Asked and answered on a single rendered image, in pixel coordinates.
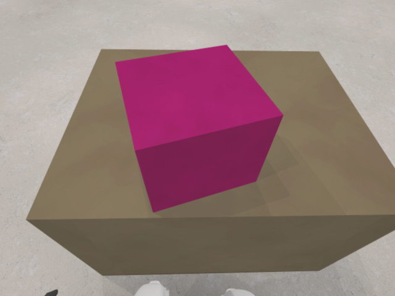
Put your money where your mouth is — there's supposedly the carton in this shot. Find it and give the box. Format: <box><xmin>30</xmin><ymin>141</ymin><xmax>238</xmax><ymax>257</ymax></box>
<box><xmin>115</xmin><ymin>45</ymin><xmax>283</xmax><ymax>213</ymax></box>

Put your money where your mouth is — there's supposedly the robot left thigh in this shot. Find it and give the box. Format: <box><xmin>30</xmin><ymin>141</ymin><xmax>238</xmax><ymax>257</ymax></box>
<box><xmin>134</xmin><ymin>283</ymin><xmax>169</xmax><ymax>296</ymax></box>

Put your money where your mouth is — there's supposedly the pedestal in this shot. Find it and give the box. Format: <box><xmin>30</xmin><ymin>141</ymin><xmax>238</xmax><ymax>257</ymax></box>
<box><xmin>26</xmin><ymin>49</ymin><xmax>395</xmax><ymax>276</ymax></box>

